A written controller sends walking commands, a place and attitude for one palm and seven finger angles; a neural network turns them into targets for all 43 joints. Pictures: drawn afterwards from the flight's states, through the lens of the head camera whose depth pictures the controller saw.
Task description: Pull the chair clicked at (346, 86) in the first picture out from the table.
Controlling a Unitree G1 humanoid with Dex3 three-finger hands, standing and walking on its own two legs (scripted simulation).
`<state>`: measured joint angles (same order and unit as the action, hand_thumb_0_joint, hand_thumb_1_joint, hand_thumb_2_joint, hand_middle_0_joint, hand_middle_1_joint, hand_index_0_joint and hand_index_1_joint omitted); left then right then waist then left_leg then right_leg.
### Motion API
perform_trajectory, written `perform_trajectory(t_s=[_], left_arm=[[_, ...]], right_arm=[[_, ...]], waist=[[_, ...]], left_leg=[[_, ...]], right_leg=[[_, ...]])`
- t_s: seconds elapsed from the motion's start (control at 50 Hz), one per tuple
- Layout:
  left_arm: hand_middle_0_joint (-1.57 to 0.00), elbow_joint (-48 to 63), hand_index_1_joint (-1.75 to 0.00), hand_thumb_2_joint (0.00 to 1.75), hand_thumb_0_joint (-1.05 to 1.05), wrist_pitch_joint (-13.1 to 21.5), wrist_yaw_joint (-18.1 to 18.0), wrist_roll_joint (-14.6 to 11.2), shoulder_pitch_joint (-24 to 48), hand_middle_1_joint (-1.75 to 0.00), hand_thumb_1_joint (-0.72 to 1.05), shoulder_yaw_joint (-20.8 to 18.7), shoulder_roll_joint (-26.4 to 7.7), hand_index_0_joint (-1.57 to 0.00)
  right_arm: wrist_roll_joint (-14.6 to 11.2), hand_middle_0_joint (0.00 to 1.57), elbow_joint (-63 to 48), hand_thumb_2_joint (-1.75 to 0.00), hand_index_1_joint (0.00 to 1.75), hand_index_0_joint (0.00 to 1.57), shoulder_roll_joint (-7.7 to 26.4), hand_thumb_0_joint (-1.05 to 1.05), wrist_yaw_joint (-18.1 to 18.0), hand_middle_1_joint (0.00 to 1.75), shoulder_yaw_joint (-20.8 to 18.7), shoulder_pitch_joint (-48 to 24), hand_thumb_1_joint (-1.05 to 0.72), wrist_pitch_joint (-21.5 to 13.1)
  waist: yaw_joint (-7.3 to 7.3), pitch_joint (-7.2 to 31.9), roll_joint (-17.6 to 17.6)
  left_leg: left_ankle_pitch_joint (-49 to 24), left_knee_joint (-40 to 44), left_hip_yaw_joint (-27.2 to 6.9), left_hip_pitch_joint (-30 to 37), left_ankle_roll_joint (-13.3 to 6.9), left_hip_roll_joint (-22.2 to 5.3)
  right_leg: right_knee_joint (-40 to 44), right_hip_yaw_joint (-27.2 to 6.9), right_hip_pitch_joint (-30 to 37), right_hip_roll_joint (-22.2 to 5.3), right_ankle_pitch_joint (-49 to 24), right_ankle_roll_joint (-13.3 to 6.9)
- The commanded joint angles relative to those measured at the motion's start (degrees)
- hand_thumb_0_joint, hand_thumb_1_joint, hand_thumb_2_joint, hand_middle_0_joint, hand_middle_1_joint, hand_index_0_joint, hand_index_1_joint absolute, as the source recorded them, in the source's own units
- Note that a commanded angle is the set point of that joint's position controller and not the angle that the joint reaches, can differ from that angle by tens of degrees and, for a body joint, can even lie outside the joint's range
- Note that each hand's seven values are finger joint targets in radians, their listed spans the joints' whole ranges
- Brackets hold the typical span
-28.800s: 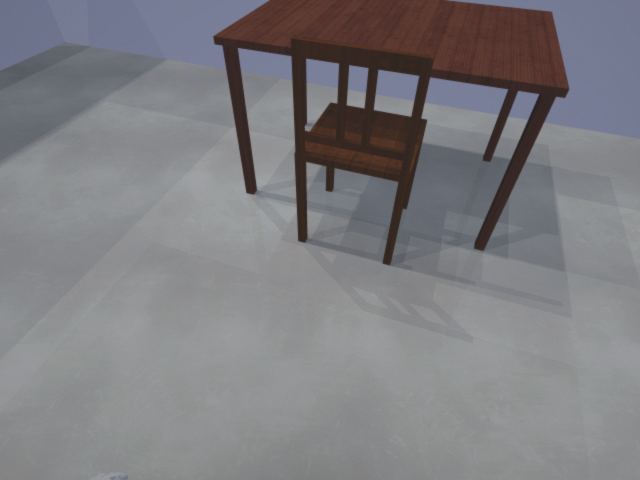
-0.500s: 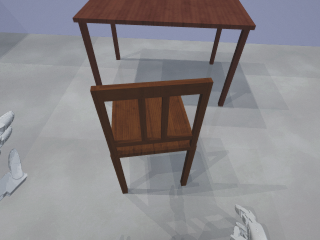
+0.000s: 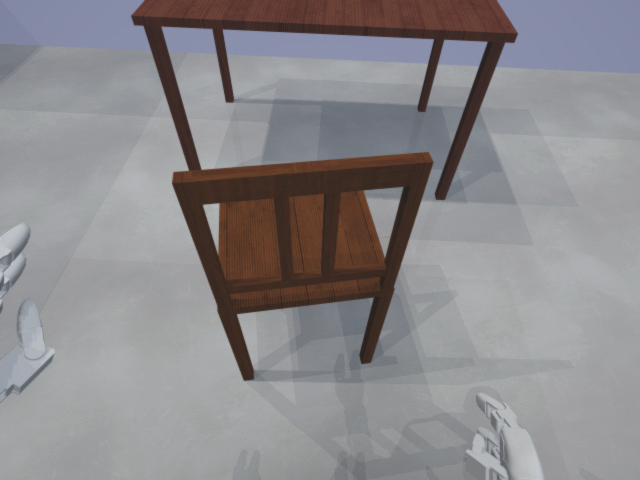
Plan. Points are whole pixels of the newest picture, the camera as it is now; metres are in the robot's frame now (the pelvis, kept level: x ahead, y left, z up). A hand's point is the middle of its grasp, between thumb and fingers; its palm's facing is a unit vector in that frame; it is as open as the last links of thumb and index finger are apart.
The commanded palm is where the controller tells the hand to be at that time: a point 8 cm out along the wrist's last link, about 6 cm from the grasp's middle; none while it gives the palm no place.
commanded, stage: let the arm hang, fingers relaxed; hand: left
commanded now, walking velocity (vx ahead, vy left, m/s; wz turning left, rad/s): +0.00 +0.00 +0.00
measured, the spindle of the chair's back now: (284, 240) +0.53 +0.11 -0.10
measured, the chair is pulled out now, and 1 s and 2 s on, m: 0.61 0.61 0.61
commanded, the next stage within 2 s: look to check the result in 1.14 s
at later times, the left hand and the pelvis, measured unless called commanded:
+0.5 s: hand out of the picture -0.02 +0.19 -0.17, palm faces +0.02 -0.98 -0.21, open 7.0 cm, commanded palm none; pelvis -0.01 +0.00 +0.00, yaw +1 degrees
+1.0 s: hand out of the picture +0.00 +0.17 -0.17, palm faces +0.00 -0.98 -0.19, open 7.3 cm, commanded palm none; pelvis +0.00 +0.01 +0.00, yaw -1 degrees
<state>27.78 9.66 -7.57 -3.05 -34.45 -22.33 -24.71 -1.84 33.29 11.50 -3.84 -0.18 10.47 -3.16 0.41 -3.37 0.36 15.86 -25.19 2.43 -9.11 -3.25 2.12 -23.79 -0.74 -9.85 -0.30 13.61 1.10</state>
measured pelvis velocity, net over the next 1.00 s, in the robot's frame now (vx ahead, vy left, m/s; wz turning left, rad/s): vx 0.00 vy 0.01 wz -0.02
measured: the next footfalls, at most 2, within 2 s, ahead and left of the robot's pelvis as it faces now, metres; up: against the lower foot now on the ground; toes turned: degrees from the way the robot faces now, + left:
none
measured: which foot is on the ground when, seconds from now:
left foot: down 0.00-1.00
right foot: down 0.00-1.00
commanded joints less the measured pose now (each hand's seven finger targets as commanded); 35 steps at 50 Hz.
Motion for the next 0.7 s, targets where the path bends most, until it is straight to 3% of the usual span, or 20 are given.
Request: perform_trajectory(t_s=[0.0,0.02,0.04,0.06,0.1,0.14,0.16,0.22,0.26,0.28,0.32,0.34,0.36,0.4,0.56,0.6,0.68], left_arm=[[-0.2,10.18,-0.3,0.9,0.0,2.89,-1.6,-0.42,0.1,-0.3,0.9,-7.36,-9.17,-0.2],[-0.2,-34.74,-0.3,0.9,0.0,-4.34,5.82,5.53,5.0,-0.3,0.9,16.97,5.0,-0.2],[-0.2,-37.47,-0.3,0.9,0.0,-7.83,6.41,4.77,3.89,-0.3,0.9,15.46,6.51,-0.2],[-0.2,-39.14,-0.3,0.9,0.0,-8.54,6.48,4.48,6.39,-0.3,0.9,16.69,7.69,-0.2],[-0.2,-44.6,-0.3,0.9,0.0,-8.86,6.42,4.59,11.24,-0.3,0.9,17.71,7.18,-0.2],[-0.2,-52.08,-0.3,0.9,0.0,-9.12,6.19,4.23,15.41,-0.3,0.9,18.29,6.19,-0.2],[-0.2,-56.07,-0.3,0.9,0.0,-9.35,6.02,4.04,16.97,-0.3,0.9,18.57,6.0,-0.2],[-0.2,-67.94,-0.3,0.9,0.0,-9.82,5.57,3.42,19.15,-0.3,0.9,19.51,5.03,-0.2],[-0.2,-74.4,-0.3,0.9,0.0,-9.57,5.58,3.16,18.95,-0.3,0.9,20.15,5.29,-0.2],[-0.2,-76.87,-0.3,0.9,0.0,-9.5,5.68,3.18,19.2,-0.3,0.9,20.43,5.13,-0.2],[-0.2,-80.24,-0.3,0.9,0.0,-9.39,5.52,3.36,17.91,-0.3,0.9,19.69,8.02,-0.2],[-0.2,-81.67,-0.3,0.9,0.0,-9.37,5.55,3.26,17.86,-0.3,0.9,20.04,7.72,-0.2],[-0.2,-82.91,-0.3,0.9,0.0,-9.25,5.58,3.17,17.68,-0.3,0.9,20.29,7.97,-0.2],[-0.2,-84.92,-0.3,0.9,0.0,-9.19,5.51,3.13,18.0,-0.3,0.9,20.96,8.45,-0.2],[-0.2,-90.48,-0.3,0.9,0.0,-9.03,4.98,2.89,16.39,-0.3,0.9,22.35,9.89,-0.2],[-0.2,-91.11,-0.3,0.9,0.0,-9.15,4.89,2.93,16.33,-0.3,0.9,22.45,10.08,-0.2],[-0.2,-91.82,-0.3,0.9,0.0,-9.09,4.68,2.98,15.9,-0.3,0.9,22.42,10.34,-0.2]], right_arm=[[0.21,0.2,-8.21,-0.9,0.3,0.2,7.22,0.0,-0.97,0.3,-2.86,-4.05,-0.9,-2.43],[1.21,0.2,6.65,-0.9,0.3,0.2,11.77,0.0,4.86,0.3,-4.46,-1.62,-0.9,-5.73],[1.54,0.2,6.89,-0.9,0.3,0.2,9.02,0.0,4.98,0.3,-4.78,3.9,-0.9,-2.35],[1.93,0.2,6.44,-0.9,0.3,0.2,8.54,0.0,4.86,0.3,-4.26,3.3,-0.9,-0.98],[2.86,0.2,5.92,-0.9,0.3,0.2,8.13,0.0,4.59,0.3,-3.64,2.28,-0.9,0.23],[3.15,0.2,7.5,-0.9,0.3,0.2,8.61,0.0,4.13,0.3,-3.59,0.99,-0.9,1.14],[3.18,0.2,8.52,-0.9,0.3,0.2,8.72,0.0,3.83,0.3,-3.46,0.71,-0.9,1.66],[3.06,0.2,12.77,-0.9,0.3,0.2,8.15,0.0,3.33,0.3,-2.15,-0.23,-0.9,2.55],[2.64,0.2,15.75,-0.9,0.3,0.2,7.36,0.0,2.9,0.3,-1.6,0.45,-0.9,2.61],[2.42,0.2,16.92,-0.9,0.3,0.2,7.14,0.0,2.72,0.3,-1.45,0.92,-0.9,2.77],[2.79,0.2,19.2,-0.9,0.3,0.2,5.46,0.0,2.37,0.3,-1.73,2.93,-0.9,2.81],[2.72,0.2,20.16,-0.9,0.3,0.2,5.17,0.0,2.32,0.3,-1.68,3.53,-0.9,2.89],[2.67,0.2,20.97,-0.9,0.3,0.2,4.75,0.0,2.24,0.3,-1.73,4.37,-0.9,2.92],[2.41,0.2,22.21,-0.9,0.3,0.2,4.77,0.0,2.08,0.3,-1.83,6.15,-0.9,3.13],[2.24,0.2,27.23,-0.9,0.3,0.2,3.53,0.0,1.54,0.3,-1.48,10.57,-0.9,2.91],[2.23,0.2,27.85,-0.9,0.3,0.2,3.22,0.0,1.55,0.3,-1.38,10.64,-0.9,3.03],[2.16,0.2,28.91,-0.9,0.3,0.2,2.64,0.0,1.48,0.3,-1.44,11.21,-0.9,2.97]], waist=[[-0.13,7.94,2.5],[-3.71,4.09,0.6],[-3.14,9.88,-2.36],[-2.88,10.32,-2.6],[-2.24,7.73,-7.07],[-1.65,6.13,-8.97],[-1.39,5.58,-7.73],[-0.22,2.68,3.26],[-0.08,2.52,5.65],[-0.28,1.22,4.88],[-0.36,2.65,8.73],[-0.32,2.52,9.66],[-0.41,3.18,8.8],[-0.78,2.29,2.67],[-1.2,1.31,-0.26],[-1.16,-0.94,-0.26],[-1.11,-0.74,-0.97]], left_leg=[[-19.96,4.03,-7.48,1.04,1.89,-7.3],[-29.1,-8.26,-6.72,-2.84,1.12,-7.15],[-27.75,-7.67,-6.04,-0.19,1.73,-7.44],[-18.78,-6.98,-8.23,-2.71,0.53,-8.34],[-15.11,-5.04,-9.94,-6.25,-0.54,-7.66],[-19.16,-3.45,-10.83,-5.96,-0.57,-7.24],[-19.83,-1.51,-11.16,-5.1,-0.58,-7.42],[-18.69,4.09,-10.6,-4.34,-0.37,-7.3],[-14.5,5.84,-9.88,-2.96,-0.22,-7.12],[-11.56,6.59,-9.97,-3.07,-0.19,-7.15],[-6.88,7.99,-9.79,-2.2,-0.44,-7.01],[-5.88,8.22,-9.74,-2.43,-0.46,-6.76],[-5.72,8.37,-9.7,-1.89,-0.45,-6.78],[-5.24,8.53,-9.9,-1.31,-0.51,-7.05],[-10.27,8.56,-8.76,2.33,-0.45,-7.62],[-9.44,8.88,-8.58,1.47,-0.41,-7.45],[-8.74,8.99,-8.32,1.59,-0.41,-7.46]], right_leg=[[1.37,-4.64,4.24,-4.07,-17.53,-2.8],[-7.42,0.59,-5.92,-6.9,-24.55,-3.5],[-7.43,-2.37,-6.12,-6.34,-18.16,-3.96],[-7.35,-1.61,-7.75,-5.93,-7.67,-3.94],[-6.57,-2.49,-6.72,-5.66,-7.66,-3.77],[-5.68,-3.87,-4.98,-5.95,-13.61,-4.21],[-4.77,-4.18,-4.16,-5.54,-13.5,-4.07],[-1.73,-4.84,-1.56,-4.22,-9.13,-3.19],[1.1,-5.47,-0.3,-4.04,-6.59,-3.03],[2.72,-5.33,-0.22,-3.89,-5.45,-3.02],[4.36,-4.84,0.8,-3.84,-3.81,-3.3],[4.62,-4.73,1.35,-3.85,-4.02,-3.4],[4.97,-4.76,1.71,-3.85,-4.36,-3.51],[6.3,-4.55,1.06,-4.01,-4.02,-3.3],[6.74,-4.67,-0.38,-4.34,-6.27,-3.04],[7.07,-4.87,-1.26,-4.35,-5.44,-3.04],[7.25,-4.88,-1.04,-4.21,-4.67,-2.88]])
